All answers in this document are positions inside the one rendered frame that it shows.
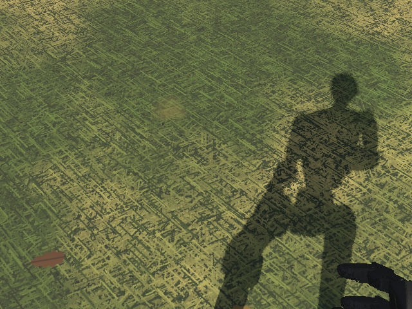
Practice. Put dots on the robot right hand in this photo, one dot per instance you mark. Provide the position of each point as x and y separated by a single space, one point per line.
380 277

